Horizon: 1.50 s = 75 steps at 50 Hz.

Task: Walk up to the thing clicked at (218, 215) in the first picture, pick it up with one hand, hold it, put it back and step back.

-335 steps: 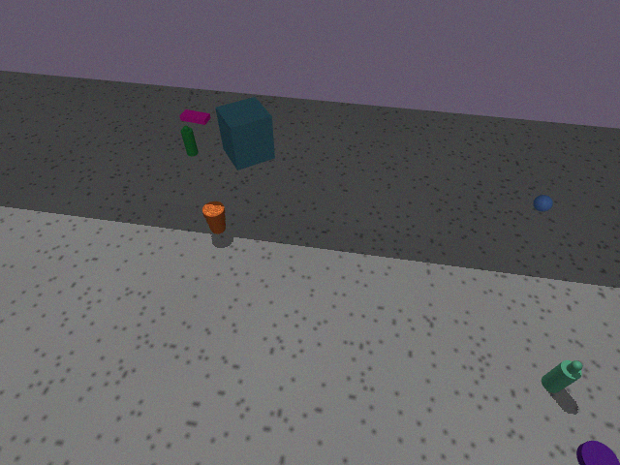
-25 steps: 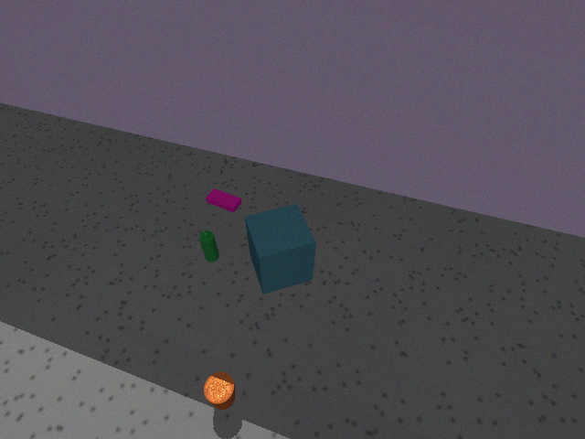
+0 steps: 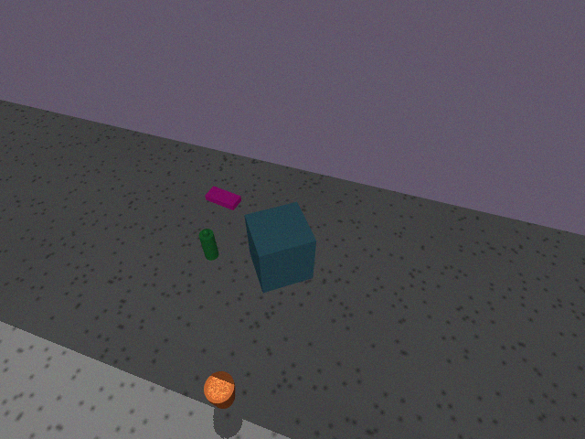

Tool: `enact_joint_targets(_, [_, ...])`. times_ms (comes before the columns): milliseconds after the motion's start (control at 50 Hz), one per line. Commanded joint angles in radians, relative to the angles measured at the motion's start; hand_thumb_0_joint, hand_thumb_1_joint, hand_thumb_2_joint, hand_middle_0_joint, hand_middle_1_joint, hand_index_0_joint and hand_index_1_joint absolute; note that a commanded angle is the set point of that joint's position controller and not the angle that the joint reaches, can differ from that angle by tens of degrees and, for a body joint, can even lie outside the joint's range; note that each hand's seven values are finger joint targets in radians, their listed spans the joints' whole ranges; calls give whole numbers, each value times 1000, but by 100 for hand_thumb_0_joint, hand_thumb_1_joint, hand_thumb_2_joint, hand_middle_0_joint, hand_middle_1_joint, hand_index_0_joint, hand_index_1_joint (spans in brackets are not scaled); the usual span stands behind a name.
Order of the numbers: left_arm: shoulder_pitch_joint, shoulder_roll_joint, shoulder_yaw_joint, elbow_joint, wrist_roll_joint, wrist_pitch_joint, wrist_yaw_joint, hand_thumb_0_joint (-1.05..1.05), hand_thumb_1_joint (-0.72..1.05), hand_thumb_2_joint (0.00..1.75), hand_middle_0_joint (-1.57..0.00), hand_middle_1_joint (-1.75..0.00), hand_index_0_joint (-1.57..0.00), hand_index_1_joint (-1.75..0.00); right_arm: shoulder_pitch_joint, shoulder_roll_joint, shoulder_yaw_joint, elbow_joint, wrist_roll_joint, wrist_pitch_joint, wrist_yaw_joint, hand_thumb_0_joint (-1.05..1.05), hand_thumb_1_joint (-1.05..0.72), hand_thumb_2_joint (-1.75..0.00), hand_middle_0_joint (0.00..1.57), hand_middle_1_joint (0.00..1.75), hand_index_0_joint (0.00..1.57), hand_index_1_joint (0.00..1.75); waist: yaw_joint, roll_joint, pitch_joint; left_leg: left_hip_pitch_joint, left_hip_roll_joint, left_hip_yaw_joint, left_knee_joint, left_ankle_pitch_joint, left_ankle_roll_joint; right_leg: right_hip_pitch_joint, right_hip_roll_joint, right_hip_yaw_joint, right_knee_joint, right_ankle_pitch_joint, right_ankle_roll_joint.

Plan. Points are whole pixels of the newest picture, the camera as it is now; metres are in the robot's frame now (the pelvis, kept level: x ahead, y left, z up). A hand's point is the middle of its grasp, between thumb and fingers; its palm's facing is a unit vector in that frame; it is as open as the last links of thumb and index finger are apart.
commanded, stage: stand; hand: left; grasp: from the side
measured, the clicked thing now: (222, 392) +0.37 +0.23 -0.72
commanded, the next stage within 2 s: go down in 0.02 s
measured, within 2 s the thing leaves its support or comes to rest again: neither
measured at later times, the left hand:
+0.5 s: hand out of the picture +0.15 +0.27 -0.17, palm faces +0.04 -0.94 -0.34, open 14.1 cm
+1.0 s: hand out of the picture +0.13 +0.29 -0.21, palm faces +0.09 -0.94 -0.33, open 17.5 cm
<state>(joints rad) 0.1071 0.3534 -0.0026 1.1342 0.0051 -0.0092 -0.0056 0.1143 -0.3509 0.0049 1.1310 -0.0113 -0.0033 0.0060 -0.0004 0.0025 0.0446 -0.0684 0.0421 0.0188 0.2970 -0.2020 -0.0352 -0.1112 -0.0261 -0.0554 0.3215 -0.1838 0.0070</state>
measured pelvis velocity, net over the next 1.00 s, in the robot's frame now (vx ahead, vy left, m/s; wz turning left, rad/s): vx -0.02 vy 0.02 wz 0.00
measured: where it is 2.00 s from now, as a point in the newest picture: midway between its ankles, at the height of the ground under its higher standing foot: outside the picture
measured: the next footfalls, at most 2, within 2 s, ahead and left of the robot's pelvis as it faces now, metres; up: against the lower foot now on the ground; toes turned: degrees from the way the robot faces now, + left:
none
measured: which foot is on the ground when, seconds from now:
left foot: down 0.00-1.00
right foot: down 0.00-1.00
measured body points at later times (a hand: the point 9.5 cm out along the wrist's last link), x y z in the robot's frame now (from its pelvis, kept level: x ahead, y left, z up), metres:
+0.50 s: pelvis -0.01 +0.01 -0.03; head +0.06 +0.02 +0.41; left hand +0.15 +0.32 -0.15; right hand +0.08 -0.25 -0.15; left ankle -0.03 +0.14 -0.75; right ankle -0.01 -0.12 -0.75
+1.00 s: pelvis -0.02 +0.02 -0.09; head +0.06 +0.05 +0.35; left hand +0.12 +0.34 -0.18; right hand +0.15 -0.22 -0.17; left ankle -0.03 +0.14 -0.75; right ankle -0.01 -0.12 -0.75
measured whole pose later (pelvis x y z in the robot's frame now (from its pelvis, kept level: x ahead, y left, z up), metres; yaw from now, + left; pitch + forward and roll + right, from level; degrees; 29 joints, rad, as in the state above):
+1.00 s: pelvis -0.02 +0.02 -0.09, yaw +0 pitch +16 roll -3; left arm 0.30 0.34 0.24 0.36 0.01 0.25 -0.05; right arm 0.21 -0.22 -0.01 0.55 0.01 -0.15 -0.06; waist -0.04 0.00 -0.12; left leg -0.86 0.05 -0.03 1.13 -0.55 -0.01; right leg -0.85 -0.05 -0.06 1.06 -0.49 0.03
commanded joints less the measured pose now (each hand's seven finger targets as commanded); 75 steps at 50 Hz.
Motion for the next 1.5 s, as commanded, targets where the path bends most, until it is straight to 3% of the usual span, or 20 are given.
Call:
enact_joint_targets(0, [-36,216,42,-57,4,-23,16,0,90,90,-20,-30,-20,-30,-36,-214,-39,-59,0,-23,-16,0,-90,-90,20,30,20,30,2,-5,-88,-5,110,-74,-33,220,42,39,-120,94,-39,223,-24])
enact_joint_targets(100, [-38,214,43,-56,1,-21,15,0,82,82,-23,-22,-20,-22,-30,-212,-37,-56,-2,-24,-17,0,-95,-92,21,30,20,30,0,19,-80,-19,102,-66,-43,193,41,39,-122,102,-43,206,-24])
enact_joint_targets(120, [-389,43,52,-407,-46,-111,28,0,74,74,-15,-18,-12,-15,-9,-41,-5,-331,68,-70,-37,0,-103,-93,20,30,20,30,-120,21,19,-146,-42,38,36,64,42,-181,16,24,13,120,-11])
enact_joint_targets(140, [-448,88,68,-299,-40,-92,32,0,66,66,-7,-10,-4,-7,50,-68,-8,-272,70,-66,-46,0,-101,-93,20,30,20,30,-86,-10,-21,-147,-46,30,53,46,47,-136,12,15,20,85,-9])
enact_joint_targets(160, [-296,211,135,-191,-14,-62,35,0,58,58,-2,-4,-3,-2,78,-107,-34,-281,71,-55,-55,0,-100,-93,20,30,20,30,-53,-33,-19,-169,-43,33,69,39,47,-130,17,9,29,56,-12])
enact_joint_targets(200, [-268,253,187,-79,25,-31,10,0,42,42,-1,-5,-3,-3,102,-97,-51,-319,58,-52,-54,0,-99,-92,20,30,20,30,-34,-71,-97,-241,-51,26,159,73,54,-154,8,13,101,89,-10])
enact_joint_targets(280, [-89,245,262,-146,75,-12,-17,0,13,15,-4,-6,-5,-4,149,-89,-92,-417,31,-65,-42,0,-97,-92,20,30,20,30,34,34,-311,-277,-66,22,252,181,35,-98,5,22,225,186,-22])
enact_joint_targets(420, [-69,210,281,-311,70,74,-25,0,-25,9,-5,-6,-6,-6,109,-61,-90,-541,39,-75,-32,0,-91,-90,20,30,20,30,4,15,-256,-403,-53,12,353,107,36,-252,16,11,306,85,-23])
enact_joint_targets(560, [-6,177,287,-541,54,88,-39,0,-53,3,-8,-9,-9,-8,140,-54,-101,-607,32,-117,-37,0,-88,-89,20,30,20,30,-25,46,-344,-477,-25,-20,487,75,29,-412,22,1,466,36,-25])
enact_joint_targets(740, [112,179,296,-836,36,186,-34,0,-59,0,-9,-6,-9,-6,130,-54,-94,-666,31,-157,-62,0,-87,-89,20,30,20,30,-24,99,-384,-539,-11,-47,575,100,21,-514,21,-6,571,14,-29])
enact_joint_targets(900, [174,175,320,-953,16,233,-35,0,-60,1,-8,-6,-9,-6,105,-34,-79,-717,23,-193,-82,0,-87,-89,20,30,20,30,-37,99,-375,-639,-20,-42,647,-19,32,-589,18,-3,610,-60,-23])
enact_joint_targets(920, [239,161,323,-865,14,241,-36,0,-60,0,-9,-5,-9,-5,116,-33,-78,-689,21,-195,-82,0,-88,-89,20,30,20,30,-36,85,-347,-661,-20,-46,652,-35,31,-605,21,-7,621,-80,-23])
enact_joint_targets(940, [196,167,323,-972,9,229,-39,0,-60,2,-8,-6,-8,-6,98,-28,-78,-727,21,-204,-84,0,-87,-89,20,30,20,30,-32,95,-385,-656,-19,-46,668,-17,32,-605,20,-8,632,-62,-23])
enact_joint_targets(960, [246,169,333,-889,9,233,-40,0,-61,0,-9,-5,-9,-6,114,-30,-78,-693,19,-204,-86,0,-88,-89,20,30,20,30,-35,95,-357,-677,-20,-46,673,-31,31,-625,20,-7,641,-78,-23])
enact_joint_targets(1040, [175,189,352,-987,-2,192,-54,0,-57,1,-8,-5,-8,-5,97,-30,-79,-728,15,-222,-86,0,-90,-90,20,30,20,30,-37,112,-396,-709,-17,-55,716,-17,31,-665,18,-5,692,-72,-26])
enact_joint_targets(1080, [167,183,365,-849,-13,174,-64,0,-59,2,-9,-5,-8,-5,99,-42,-78,-695,16,-229,-86,0,-91,-90,20,30,20,30,-58,75,-331,-787,-15,-64,742,-94,35,-746,21,-6,726,-135,-25])
enact_joint_targets(1280, [-93,346,532,-679,-106,-170,-235,0,-61,4,-8,-11,-9,-11,92,-87,-75,-661,17,-271,-70,0,-94,-90,20,30,20,30,-11,118,-552,-1029,-30,-62,1004,-167,41,-1009,1,30,1011,-191,-33])
enact_joint_targets(1320, [-172,365,526,-716,-111,-225,-276,0,-59,5,-7,-11,-7,-10,96,-102,-85,-649,13,-265,-73,0,-92,-90,20,30,20,30,-7,168,-628,-1013,-28,-71,1037,-160,33,-1061,-2,28,1059,-193,-37])
enact_joint_targets(1400, [-178,434,623,-554,-133,-270,-318,0,-59,8,-7,-12,-7,-12,100,-122,-83,-621,13,-243,-71,0,-91,-90,20,30,20,30,13,109,-666,-1120,-35,-72,1116,-146,40,-1093,1,28,1116,-186,-39])
enact_joint_targets(1480, [-206,478,663,-457,-141,-307,-372,0,-56,9,-6,-12,-6,-12,86,-132,-81,-601,10,-223,-64,0,-91,-90,20,30,20,30,22,91,-680,-1199,-38,-66,1184,-147,50,-1145,2,28,1169,-193,-42])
